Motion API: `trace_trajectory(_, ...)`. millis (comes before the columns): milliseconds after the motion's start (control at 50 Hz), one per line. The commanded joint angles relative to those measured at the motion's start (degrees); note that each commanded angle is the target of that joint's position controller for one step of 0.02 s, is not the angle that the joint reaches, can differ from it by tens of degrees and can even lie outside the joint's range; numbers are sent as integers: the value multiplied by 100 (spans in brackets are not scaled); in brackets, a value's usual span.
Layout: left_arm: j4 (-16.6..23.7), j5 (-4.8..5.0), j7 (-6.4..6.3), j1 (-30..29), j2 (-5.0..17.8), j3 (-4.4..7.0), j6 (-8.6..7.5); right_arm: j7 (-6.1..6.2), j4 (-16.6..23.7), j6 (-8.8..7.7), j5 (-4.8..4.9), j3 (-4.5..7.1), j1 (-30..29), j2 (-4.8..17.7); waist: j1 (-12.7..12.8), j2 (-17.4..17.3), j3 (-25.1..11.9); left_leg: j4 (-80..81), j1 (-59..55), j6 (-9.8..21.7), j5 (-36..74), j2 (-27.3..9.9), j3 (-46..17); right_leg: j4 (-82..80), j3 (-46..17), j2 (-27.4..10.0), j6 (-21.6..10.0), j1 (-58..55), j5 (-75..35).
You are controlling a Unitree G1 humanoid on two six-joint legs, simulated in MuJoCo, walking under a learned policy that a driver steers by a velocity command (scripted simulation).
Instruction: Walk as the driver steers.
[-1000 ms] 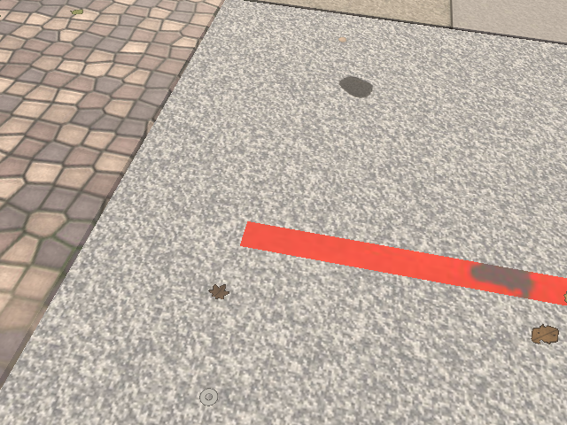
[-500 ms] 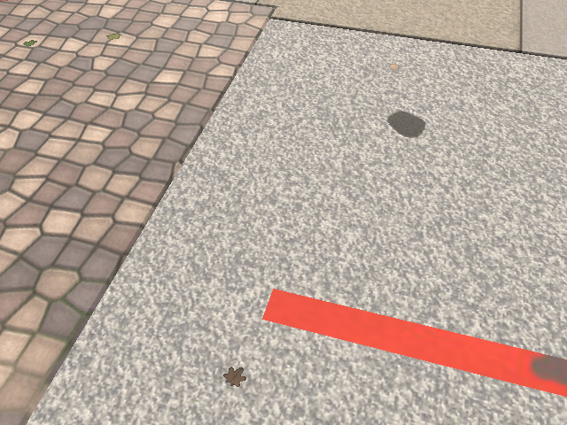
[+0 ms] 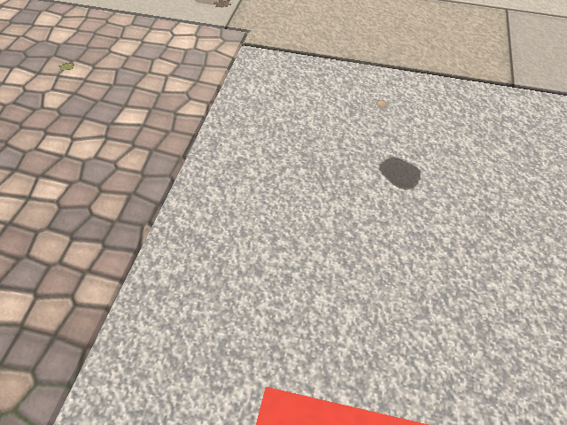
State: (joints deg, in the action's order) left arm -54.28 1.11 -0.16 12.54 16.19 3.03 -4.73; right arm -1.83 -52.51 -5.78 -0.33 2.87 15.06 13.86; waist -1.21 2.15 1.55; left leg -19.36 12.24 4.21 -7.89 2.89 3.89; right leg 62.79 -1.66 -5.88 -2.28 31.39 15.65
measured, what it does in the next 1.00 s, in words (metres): walks ahead: right foot, then left foot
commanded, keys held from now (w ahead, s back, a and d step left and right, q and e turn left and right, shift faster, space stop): w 0.50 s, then w+q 0.50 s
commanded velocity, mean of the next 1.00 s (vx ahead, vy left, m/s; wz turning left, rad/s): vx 0.50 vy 0.00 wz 0.18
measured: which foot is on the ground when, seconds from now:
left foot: down 0.00-0.34, up 0.36-0.90, down 0.92-1.00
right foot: up 0.00-0.32, down 0.34-0.90, up 0.92-1.00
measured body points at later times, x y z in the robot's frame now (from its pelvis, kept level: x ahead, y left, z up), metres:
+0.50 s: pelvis +0.29 -0.07 -0.01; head +0.31 -0.08 +0.44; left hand +0.38 +0.20 -0.13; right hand +0.34 -0.34 -0.15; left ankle +0.21 +0.08 -0.65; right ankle +0.34 -0.15 -0.75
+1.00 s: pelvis +0.57 +0.00 -0.02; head +0.61 +0.01 +0.43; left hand +0.56 +0.28 -0.16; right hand +0.78 -0.22 -0.13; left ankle +0.63 +0.08 -0.75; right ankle +0.43 -0.16 -0.65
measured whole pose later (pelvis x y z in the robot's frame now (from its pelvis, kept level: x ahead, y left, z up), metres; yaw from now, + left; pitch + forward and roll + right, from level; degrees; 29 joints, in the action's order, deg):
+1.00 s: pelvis +0.57 +0.00 -0.02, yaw +13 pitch +2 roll -1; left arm -53.8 1.1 -0.1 14.8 15.1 2.7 -5.7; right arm -2.2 -44.8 -3.9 1.0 4.6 7.7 15.5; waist 0.6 -0.3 3.0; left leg -33.1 25.3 6.2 -9.9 3.9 2.1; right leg 66.4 0.8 -1.0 -0.5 14.7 26.7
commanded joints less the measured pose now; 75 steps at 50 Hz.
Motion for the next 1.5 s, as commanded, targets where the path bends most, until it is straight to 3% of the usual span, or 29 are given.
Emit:
trace_trajectory(20,244,-60,-37,169,255,88,63,65,215,-107,-1,165,-18,805,201,-527,-50,1272,-271,963,1053,-1552,-1262,-538,-157,-302,136,587,-677)
trace_trajectory(240,906,-1,203,-1734,182,5,-89,249,-293,107,128,222,916,958,-268,-532,391,1036,-1483,669,1080,-1719,-757,-3250,69,77,27,749,-1844)
trace_trajectory(300,884,8,263,-1385,413,91,-137,280,-290,195,138,277,757,1069,41,-683,111,426,-1826,516,2331,-1832,-751,-3421,238,299,-195,46,-1202)
trace_trajectory(340,412,-18,209,166,850,335,-136,282,-209,255,97,209,612,920,776,-602,-863,-1416,-1221,241,3357,-1339,-368,-3443,383,489,-502,-2230,-1309)
trace_trajectory(360,232,-117,163,1083,1338,463,-120,261,-81,210,12,77,987,558,830,223,-1749,-3464,606,-71,1619,-777,-83,-3316,-1369,-814,-1115,-4392,-1118)
trace_trajectory(380,131,-64,195,1357,1385,451,-91,213,-142,76,26,-85,1387,38,673,1381,-2340,-4962,2270,-294,-2461,106,-553,-4196,-3721,-1664,-1714,-5546,-83)
trace_trajectory(400,152,-9,192,1149,910,304,-106,184,-81,-45,201,69,878,672,797,882,-1855,-5578,2910,-165,-2536,-212,-1130,-4485,-3616,-1476,-1460,-5229,481)
trace_trajectory(420,274,-10,172,601,735,243,-119,178,96,-121,304,122,383,884,676,635,-1086,-5542,3170,-76,-1984,-521,-947,-4620,-2807,-1336,-1236,-4406,152)
trace_trajectory(480,379,-172,204,-166,320,113,-161,247,111,-33,155,185,187,706,159,203,-396,-4768,2277,-105,-919,-1100,-836,-5130,-1499,-815,-1039,-2537,-1093)
trace_trajectory(580,147,-179,78,129,573,188,-215,262,218,197,148,184,-107,480,97,79,-25,-3805,2669,-308,-2,-1211,-848,-5655,-553,-744,-1080,-2256,-1656)
trace_trajectory(700,27,-150,-48,395,638,170,-191,121,558,149,148,117,-1066,320,406,44,208,-2069,2566,-260,1537,-901,-587,-5823,486,-557,-735,-2530,-1873)
trace_trajectory(800,-148,-88,-78,784,712,205,-5,-67,985,153,159,56,-1708,279,584,-40,413,-1494,3014,-76,950,-765,-332,-5335,804,-940,-651,-3748,-2652)
trace_trajectory(860,-28,-59,-150,560,947,278,134,-176,1137,173,159,159,-1434,508,256,243,50,-1493,2267,186,65,-367,137,-4331,1057,-1027,-470,-4044,-5119)
trace_trajectory(900,93,-62,-209,383,988,279,226,-145,853,200,176,430,-18,978,-518,215,-745,-1160,285,521,160,77,257,-2364,1294,-757,-216,-3494,-5838)
trace_trajectory(920,254,-143,-216,446,858,208,172,-17,696,254,157,620,892,1515,-823,-510,-1377,-1040,-1533,919,196,-788,-1187,-525,1336,-480,19,-2025,-4001)
trace_trajectory(940,475,-270,-61,1024,-71,-79,-38,-7,731,215,184,648,794,1900,-136,-1736,-1925,-424,-3432,2053,-561,-2148,-4467,1331,641,861,341,552,1541)
trace_trajectory(960,549,-23,46,387,502,35,-302,7,775,197,134,508,1025,1393,-560,-1130,-2185,152,-3660,1982,-917,-2196,-4942,1825,-408,740,197,1249,1716)
trace_trajectory(980,728,154,89,-127,708,93,-437,32,795,157,104,443,738,1129,-571,-917,-1372,211,-3079,1677,-498,-1992,-4029,1657,-397,439,45,1645,1177)
trace_trajectory(1000,738,97,61,-251,658,85,-485,33,899,130,113,397,327,987,-322,-330,-945,259,-2195,1484,56,-1741,-3343,1146,-364,180,10,1388,699)
trace_trajectory(1040,701,-90,9,-174,701,181,-372,51,1105,127,40,299,-224,730,102,-210,-534,503,-846,1331,991,-1399,-2595,403,-350,-73,129,578,329)
trace_trajectory(1100,828,-184,-28,-189,494,180,-173,133,1147,118,87,339,-170,931,252,-344,-346,736,-94,1359,1461,-1220,-2171,-432,-191,-53,425,317,1)
trace_trajectory(1200,1088,-177,28,-1115,204,57,-174,255,982,143,113,332,280,961,-144,-579,-170,758,220,888,1193,-775,-1395,-2609,42,220,520,-88,-2120)
trace_trajectory(1300,1369,-89,138,-1742,406,63,-251,236,717,153,128,316,723,972,-400,-685,41,468,-661,804,802,-1209,-1817,-3358,-44,315,266,142,-2165)
trace_trajectory(1360,1408,-87,197,-1595,563,102,-318,285,648,230,106,345,781,1055,-244,-803,27,62,-1320,704,1571,-1494,-2052,-3556,6,386,19,92,-1398)
trace_trajectory(1400,1132,-112,174,-585,824,243,-351,287,717,273,88,309,578,1008,303,-787,-580,-1009,-1261,501,3117,-1134,-1761,-3763,218,576,-282,-1370,-1436)
trace_trajectory(1420,971,-181,150,386,1093,320,-354,276,851,269,27,215,472,830,723,-507,-1391,-2375,-457,311,2482,-810,-1499,-3483,-499,-130,-661,-2958,-1699)
trace_trajectory(1440,789,-200,142,1175,1547,468,-282,244,844,171,102,88,1281,405,624,901,-2264,-4567,1742,-192,34,96,-982,-3631,-2798,-1376,-1603,-5255,-896)
trace_trajectory(1460,660,-39,189,1298,1126,361,-240,226,811,100,160,83,1223,583,706,1268,-2256,-5271,2771,-204,-2530,177,-1322,-4437,-4120,-1674,-1695,-5460,266)
trace_trajectory(1500,869,-48,158,409,678,200,-168,204,1046,53,223,176,206,997,598,208,-706,-5413,3200,-132,-1667,-503,-1098,-4729,-2795,-1275,-1191,-3828,728)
